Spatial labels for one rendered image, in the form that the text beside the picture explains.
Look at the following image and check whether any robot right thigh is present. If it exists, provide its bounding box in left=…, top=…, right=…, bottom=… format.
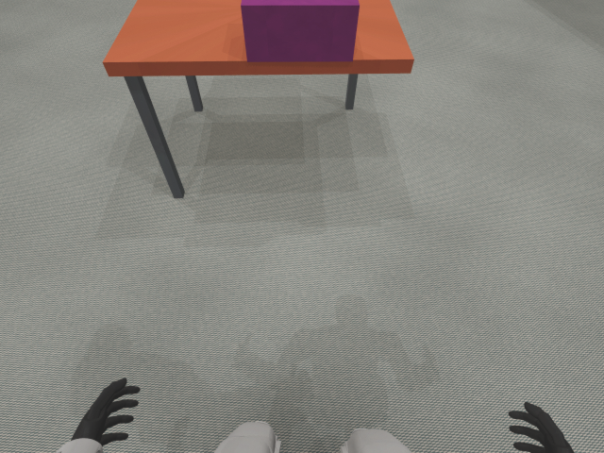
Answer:
left=341, top=428, right=411, bottom=453

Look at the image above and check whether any robot left thigh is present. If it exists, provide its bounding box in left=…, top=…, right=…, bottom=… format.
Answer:
left=214, top=422, right=281, bottom=453

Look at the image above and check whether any table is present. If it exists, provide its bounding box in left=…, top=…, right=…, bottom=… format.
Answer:
left=103, top=0, right=414, bottom=198

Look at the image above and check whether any carton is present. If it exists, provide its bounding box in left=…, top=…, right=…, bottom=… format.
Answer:
left=241, top=0, right=360, bottom=62

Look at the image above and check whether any robot right hand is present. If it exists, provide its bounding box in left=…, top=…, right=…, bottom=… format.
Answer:
left=509, top=402, right=574, bottom=453

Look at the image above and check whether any robot thigh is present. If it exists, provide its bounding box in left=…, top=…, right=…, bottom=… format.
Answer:
left=341, top=428, right=411, bottom=453
left=214, top=422, right=281, bottom=453

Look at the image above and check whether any robot left hand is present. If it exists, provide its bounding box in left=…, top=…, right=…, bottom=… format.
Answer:
left=71, top=378, right=140, bottom=446

